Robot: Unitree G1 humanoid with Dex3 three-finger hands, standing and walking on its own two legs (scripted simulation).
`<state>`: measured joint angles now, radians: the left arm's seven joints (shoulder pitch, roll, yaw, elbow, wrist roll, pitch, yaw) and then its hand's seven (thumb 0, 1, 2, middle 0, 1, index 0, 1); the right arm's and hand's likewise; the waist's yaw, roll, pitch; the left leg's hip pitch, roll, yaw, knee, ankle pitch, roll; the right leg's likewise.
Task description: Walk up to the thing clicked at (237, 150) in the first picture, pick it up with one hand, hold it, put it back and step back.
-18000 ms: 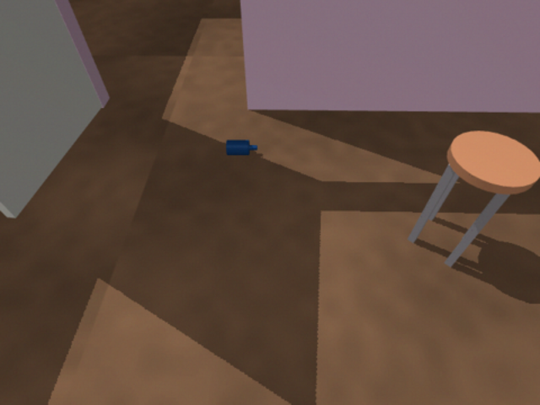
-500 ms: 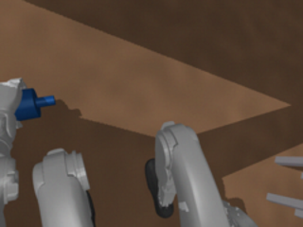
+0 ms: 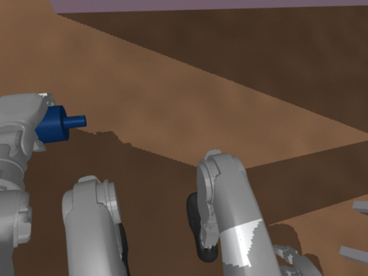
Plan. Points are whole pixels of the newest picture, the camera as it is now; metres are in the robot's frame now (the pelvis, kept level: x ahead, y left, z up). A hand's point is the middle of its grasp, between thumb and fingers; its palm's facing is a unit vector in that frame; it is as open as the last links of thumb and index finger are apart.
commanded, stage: lift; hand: left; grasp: from above
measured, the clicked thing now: (46, 124) +0.46 +0.24 -0.18
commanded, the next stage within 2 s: hold in 1.70 s
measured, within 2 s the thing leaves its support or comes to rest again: neither
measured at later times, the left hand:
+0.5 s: hand out of the picture +0.41 +0.28 -0.06, palm faces -0.48 -0.06 -0.87, open 10.9 cm
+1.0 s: hand out of the picture +0.35 +0.27 +0.16, palm faces -0.46 -0.10 -0.88, open 10.9 cm
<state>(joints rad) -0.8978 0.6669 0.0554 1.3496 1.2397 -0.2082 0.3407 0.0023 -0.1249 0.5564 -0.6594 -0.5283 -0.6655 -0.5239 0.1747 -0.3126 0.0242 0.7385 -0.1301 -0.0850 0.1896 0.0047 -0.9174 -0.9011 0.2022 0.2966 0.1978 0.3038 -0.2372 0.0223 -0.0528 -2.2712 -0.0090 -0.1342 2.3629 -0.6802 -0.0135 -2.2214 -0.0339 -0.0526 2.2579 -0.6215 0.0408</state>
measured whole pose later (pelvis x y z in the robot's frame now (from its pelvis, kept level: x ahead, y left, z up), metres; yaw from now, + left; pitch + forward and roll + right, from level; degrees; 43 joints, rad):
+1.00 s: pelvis +0.02 +0.01 +0.25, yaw +4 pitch +23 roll -3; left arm -0.37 0.47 -0.14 0.73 1.00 -0.01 0.08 0.00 -0.15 0.59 -0.68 -0.53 -0.68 -0.53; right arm 0.17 -0.24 -0.03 0.69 0.03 0.03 -0.02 0.01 -0.91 -0.90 0.21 0.30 0.20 0.30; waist -0.09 0.04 -0.18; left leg -1.38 0.03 -0.04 1.56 -0.59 0.01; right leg -1.36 -0.03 -0.02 1.49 -0.53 0.04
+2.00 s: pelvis +0.08 +0.01 +0.40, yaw +4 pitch +7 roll -1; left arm -0.30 0.38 -0.21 0.82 1.01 -0.02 0.10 0.00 -0.13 0.53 -0.71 -0.43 -0.71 -0.44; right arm 0.24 -0.25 -0.05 0.73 0.04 0.03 -0.04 0.01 -0.90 -0.89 0.20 0.30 0.20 0.30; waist -0.04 0.02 -0.05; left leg -0.49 0.03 0.03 0.73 -0.36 0.00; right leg -0.50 -0.03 0.01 0.69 -0.31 0.04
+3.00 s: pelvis +0.07 +0.01 +0.42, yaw +3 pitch +0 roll +0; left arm -0.26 0.40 -0.22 0.70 1.00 -0.02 -0.02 0.00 -0.13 0.54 -0.70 -0.43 -0.71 -0.44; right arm 0.19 -0.26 -0.03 0.69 0.05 0.06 -0.05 0.01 -0.90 -0.89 0.20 0.30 0.20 0.30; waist -0.01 0.04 0.00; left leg -0.29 0.02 0.04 0.53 -0.25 0.00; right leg -0.31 -0.03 0.02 0.52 -0.21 0.03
